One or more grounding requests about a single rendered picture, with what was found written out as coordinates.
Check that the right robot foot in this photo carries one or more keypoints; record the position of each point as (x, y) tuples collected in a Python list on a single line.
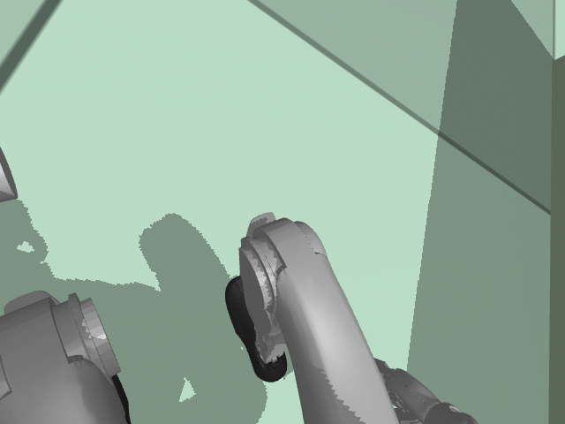
[(244, 327)]

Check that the right robot arm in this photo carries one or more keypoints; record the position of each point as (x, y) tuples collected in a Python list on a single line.
[(445, 413)]

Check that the bottle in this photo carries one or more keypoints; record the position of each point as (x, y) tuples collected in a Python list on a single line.
[(8, 189)]

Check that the right robot hand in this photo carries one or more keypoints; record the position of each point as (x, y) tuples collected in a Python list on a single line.
[(412, 399)]

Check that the left robot foot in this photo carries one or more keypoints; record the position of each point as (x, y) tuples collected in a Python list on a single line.
[(122, 396)]

